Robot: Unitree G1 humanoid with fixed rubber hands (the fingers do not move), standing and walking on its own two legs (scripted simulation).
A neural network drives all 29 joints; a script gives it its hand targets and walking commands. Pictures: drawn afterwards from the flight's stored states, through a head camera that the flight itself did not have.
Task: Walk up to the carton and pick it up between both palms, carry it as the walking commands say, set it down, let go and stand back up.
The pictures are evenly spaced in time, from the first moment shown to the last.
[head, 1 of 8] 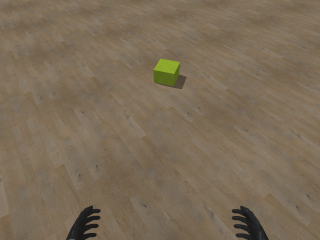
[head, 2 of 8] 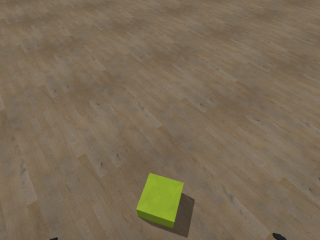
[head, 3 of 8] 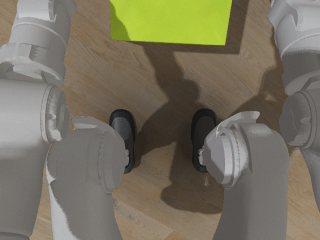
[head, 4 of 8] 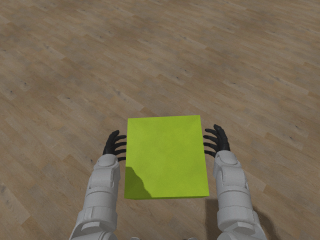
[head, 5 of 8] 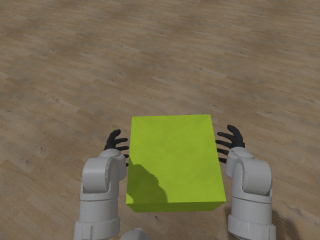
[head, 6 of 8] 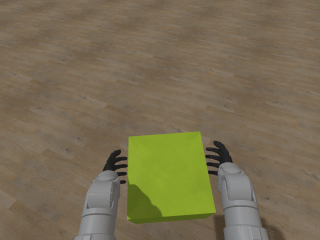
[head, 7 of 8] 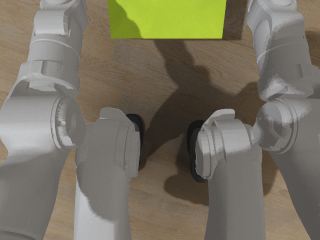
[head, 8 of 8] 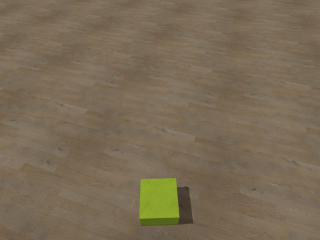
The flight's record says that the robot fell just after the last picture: no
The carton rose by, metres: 0.70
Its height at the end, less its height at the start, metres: +0.00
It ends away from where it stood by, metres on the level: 1.35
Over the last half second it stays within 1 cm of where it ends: yes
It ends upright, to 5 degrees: yes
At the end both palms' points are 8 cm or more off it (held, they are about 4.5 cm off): yes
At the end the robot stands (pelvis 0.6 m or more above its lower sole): yes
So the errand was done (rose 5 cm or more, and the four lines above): yes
